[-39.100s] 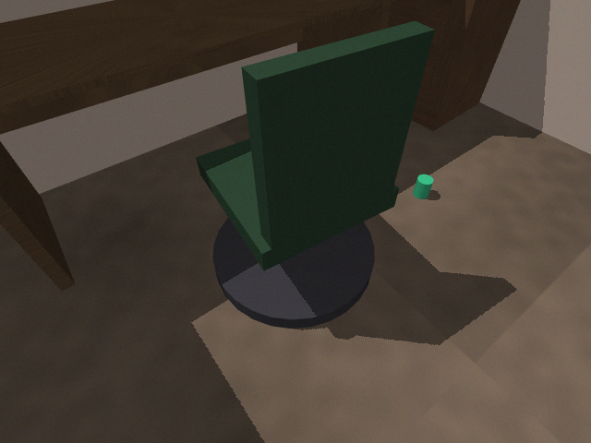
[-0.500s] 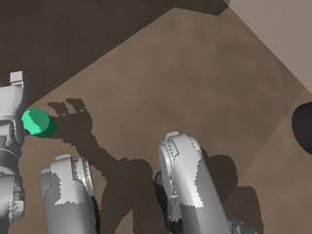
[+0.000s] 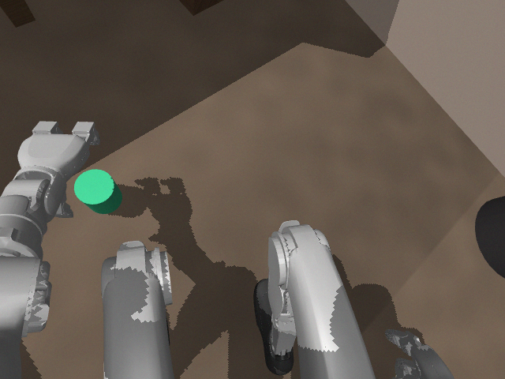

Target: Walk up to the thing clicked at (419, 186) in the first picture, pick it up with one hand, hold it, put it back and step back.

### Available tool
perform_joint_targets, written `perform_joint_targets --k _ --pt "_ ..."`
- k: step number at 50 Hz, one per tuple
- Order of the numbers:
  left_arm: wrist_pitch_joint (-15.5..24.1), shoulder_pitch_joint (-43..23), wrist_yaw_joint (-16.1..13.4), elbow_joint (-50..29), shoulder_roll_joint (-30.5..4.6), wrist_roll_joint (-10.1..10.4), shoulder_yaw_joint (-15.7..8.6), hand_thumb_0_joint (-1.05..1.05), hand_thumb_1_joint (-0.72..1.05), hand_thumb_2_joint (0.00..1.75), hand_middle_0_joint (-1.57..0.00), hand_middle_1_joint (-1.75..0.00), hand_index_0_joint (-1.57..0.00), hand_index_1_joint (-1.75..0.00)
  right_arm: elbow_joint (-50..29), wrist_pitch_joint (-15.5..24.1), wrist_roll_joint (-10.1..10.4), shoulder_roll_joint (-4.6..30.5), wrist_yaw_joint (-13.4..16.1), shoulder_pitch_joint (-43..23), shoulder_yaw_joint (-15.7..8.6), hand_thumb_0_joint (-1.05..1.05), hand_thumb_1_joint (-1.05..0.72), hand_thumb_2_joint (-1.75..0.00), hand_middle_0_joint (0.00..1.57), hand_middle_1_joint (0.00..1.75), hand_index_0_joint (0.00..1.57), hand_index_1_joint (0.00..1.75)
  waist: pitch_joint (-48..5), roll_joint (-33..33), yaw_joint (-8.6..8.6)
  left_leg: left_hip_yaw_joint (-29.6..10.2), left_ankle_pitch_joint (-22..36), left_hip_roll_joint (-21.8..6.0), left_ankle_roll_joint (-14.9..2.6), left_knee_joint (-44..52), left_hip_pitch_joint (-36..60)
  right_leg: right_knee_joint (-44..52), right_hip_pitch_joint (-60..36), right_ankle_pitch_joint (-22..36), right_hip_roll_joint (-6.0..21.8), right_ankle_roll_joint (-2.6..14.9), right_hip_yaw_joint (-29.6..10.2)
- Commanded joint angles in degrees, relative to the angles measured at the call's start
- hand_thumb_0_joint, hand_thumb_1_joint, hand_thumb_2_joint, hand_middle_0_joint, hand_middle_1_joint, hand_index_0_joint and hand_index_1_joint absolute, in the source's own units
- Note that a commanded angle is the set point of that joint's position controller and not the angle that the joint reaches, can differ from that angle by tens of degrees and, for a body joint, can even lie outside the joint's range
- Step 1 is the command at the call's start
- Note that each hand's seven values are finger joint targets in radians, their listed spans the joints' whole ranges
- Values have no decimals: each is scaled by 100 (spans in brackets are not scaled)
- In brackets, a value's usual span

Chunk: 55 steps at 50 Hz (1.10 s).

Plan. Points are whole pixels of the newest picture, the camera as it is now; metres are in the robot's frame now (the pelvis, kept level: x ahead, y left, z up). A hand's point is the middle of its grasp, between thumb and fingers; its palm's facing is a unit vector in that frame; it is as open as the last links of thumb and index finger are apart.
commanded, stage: withdraw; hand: left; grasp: from above
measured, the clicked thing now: (100, 192) +0.47 +0.24 -0.32
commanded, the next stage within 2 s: home in 0.16 s
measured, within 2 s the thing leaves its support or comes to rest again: neither
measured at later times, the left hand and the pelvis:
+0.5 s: hand (31, 149) +0.48 +0.28 -0.10, palm faces -0.42 -0.11 -0.90, open 12.8 cm; pelvis +0.02 +0.01 +0.02, yaw -1 degrees
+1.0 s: hand out of the picture +0.28 +0.23 +0.11, palm faces -0.19 -0.81 -0.56, open 7.5 cm; pelvis +0.03 +0.00 +0.21, yaw +4 degrees
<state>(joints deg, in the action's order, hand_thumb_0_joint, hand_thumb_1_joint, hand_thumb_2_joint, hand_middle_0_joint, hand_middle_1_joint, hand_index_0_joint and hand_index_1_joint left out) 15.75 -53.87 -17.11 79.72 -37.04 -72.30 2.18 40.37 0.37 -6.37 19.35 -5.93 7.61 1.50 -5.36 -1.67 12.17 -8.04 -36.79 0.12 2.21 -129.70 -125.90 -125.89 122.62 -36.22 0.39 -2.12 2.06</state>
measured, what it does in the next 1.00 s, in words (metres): rises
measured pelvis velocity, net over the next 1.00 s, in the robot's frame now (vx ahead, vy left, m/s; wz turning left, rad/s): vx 0.03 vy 0.00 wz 0.07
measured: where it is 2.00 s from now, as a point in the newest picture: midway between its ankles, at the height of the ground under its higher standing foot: (217, 357)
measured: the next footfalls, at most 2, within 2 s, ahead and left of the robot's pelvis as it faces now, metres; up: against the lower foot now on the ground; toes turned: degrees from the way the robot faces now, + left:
none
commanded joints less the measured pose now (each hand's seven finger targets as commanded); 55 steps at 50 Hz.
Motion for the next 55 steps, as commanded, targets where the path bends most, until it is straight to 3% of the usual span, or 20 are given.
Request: perform_joint_targets --k 1,4,9,13,14,16,18,20,21,24,27,30,32,33,36,38,40,43,46,55 --pt "-52 -2453 -1086 -55 -1379 -312 -474 0 -55 101 -7 -102 -7 -102 46 141 -184 1055 10 1000 -259 0 -91 -90 20 30 20 30 -3344 1870 226 638 185 147 -283 1239 2555 1065 -983 394 -187 469 582" --pt "-313 -2552 -1445 14 -1681 -477 -678 0 -55 101 -7 -102 -7 -102 98 242 -269 1133 -10 1051 -324 0 -91 -90 20 30 20 30 -3619 2211 228 664 202 123 -256 1193 2805 883 -894 438 -157 460 629" --pt "-715 -2824 -1627 -709 -2057 -170 -1006 0 -54 100 -7 -101 -7 -101 36 378 -294 1149 -68 1086 -413 0 -90 -90 20 30 20 30 -4527 2620 230 727 171 104 -276 1122 3060 877 -1098 433 -132 470 521" --pt "-1063 -2327 -1334 -1160 -2203 232 -1092 0 -46 92 -15 -93 -15 -92 23 371 -157 1162 -82 1307 -477 0 -88 -89 20 30 20 30 -5006 2427 57 785 480 75 -339 1149 3132 1062 -1680 757 -155 448 479" --pt "-1131 -2133 -1170 -1201 -2050 326 -1003 0 -51 98 -9 -100 -9 -100 64 344 -113 1107 -87 1394 -491 0 -90 -90 20 30 20 30 -5014 2321 32 805 550 69 -354 1178 3097 1152 -1854 842 -177 439 461" --pt "-1239 -1810 -777 -917 -1718 494 -815 0 -35 89 -24 -84 -22 -84 180 283 -40 1050 -90 1569 -493 0 -88 -89 20 30 20 30 -4639 1967 71 762 517 85 -385 1277 2847 1291 -1895 783 -200 430 489" --pt "-1284 -1501 -352 -997 -1493 789 -683 0 -19 90 -24 -68 -22 -68 161 226 45 992 -72 1660 -519 0 -88 -90 20 30 20 30 -4347 1467 78 709 551 85 -425 1388 2678 1474 -2103 794 -226 401 499" --pt "-1295 -997 44 -1453 -1487 1085 -748 0 -5 88 -23 -58 -21 -60 -51 149 157 1021 -47 1678 -577 0 -89 -90 20 30 20 30 -4405 1236 -102 663 699 86 -436 1613 2776 1637 -2479 919 -202 381 482" --pt "-1333 -381 268 -1405 -1065 1258 -534 0 3 85 -22 -53 -20 -54 -63 98 216 971 -50 1728 -557 0 -89 -90 20 30 20 30 -4213 1184 -145 651 739 100 -433 1776 2776 1749 -2613 967 -190 370 470" --pt "-1374 701 814 -2675 -925 1873 -588 0 27 74 -18 -33 -17 -33 -422 -30 393 997 2 1572 -634 0 -90 -90 20 30 20 30 -4133 876 -397 572 934 79 -417 2149 3122 2113 -3008 1138 -167 371 416" --pt "-1388 1246 1153 -4508 -899 2492 -783 0 51 85 -19 -32 -19 -32 -767 -106 489 934 78 1293 -709 0 -90 -90 20 30 20 30 -4546 1055 -642 477 1381 63 -341 2505 3751 2290 -3352 1473 -138 392 343" --pt "-1451 1540 1196 -5551 -630 3039 -922 0 75 90 -20 -30 -20 -30 -854 -138 532 806 196 1015 -724 0 -90 -90 20 30 20 30 -4197 1082 -695 335 1457 35 -290 2826 4216 2607 -3352 1465 -91 437 294" --pt "-1498 1675 1143 -5820 -558 3192 -1031 0 90 90 -20 -30 -20 -30 -876 -126 573 700 271 869 -736 0 -90 -90 20 30 20 30 -4044 1182 -720 349 1331 -6 -286 3066 4459 2830 -3443 1333 -75 439 227" --pt "-1523 1703 1105 -6034 -513 3265 -1076 0 90 90 -20 -30 -20 -30 -901 -120 591 679 316 776 -773 0 -90 -90 20 30 20 30 -4005 1269 -746 367 1183 -8 -282 3219 4616 2989 -3451 1187 -59 447 198" --pt "-1691 2461 1078 -6150 83 3578 -731 0 90 90 -20 -30 -20 -30 -970 -32 645 547 383 573 -762 0 -90 -90 20 30 20 30 -3817 1358 -770 376 739 -76 -279 3809 5001 3315 -3768 915 -49 390 170" --pt "-1871 2715 1078 -6562 139 3896 -758 0 90 90 -20 -30 -20 -30 -1049 40 685 568 463 440 -774 0 -90 -90 20 30 20 30 -3887 1313 -852 355 412 -87 -284 4192 5369 3668 -4115 711 -59 369 175" --pt "-2080 3121 1170 -6919 502 4284 -451 0 90 90 -20 -30 -20 -30 -1152 144 713 528 549 267 -746 0 -90 -90 20 30 20 30 -3734 1186 -785 348 262 -90 -281 4500 5635 4031 -4441 622 -81 343 182" --pt "-2402 3901 1276 -6817 843 4881 -254 0 90 90 -20 -30 -20 -30 -1182 323 763 491 695 17 -656 0 -90 -90 20 30 20 30 -2780 728 -643 283 -153 -96 -315 4913 5611 4547 -4631 291 -81 302 154" --pt "-2594 4271 1262 -7283 698 5337 -468 0 90 90 -20 -30 -20 -30 -1341 464 801 430 820 -161 -574 0 -90 -90 20 30 20 30 -2547 709 -694 293 -395 -55 -338 5268 5853 5004 -5059 53 -82 301 49" --pt "-3063 5779 1035 -8284 1161 6480 -633 0 90 90 -20 -30 -20 -30 -1633 814 856 60 1152 24 -326 0 -90 -90 20 30 20 30 -2213 817 -772 412 556 -28 -305 6365 7238 6156 -6634 796 -68 302 -64"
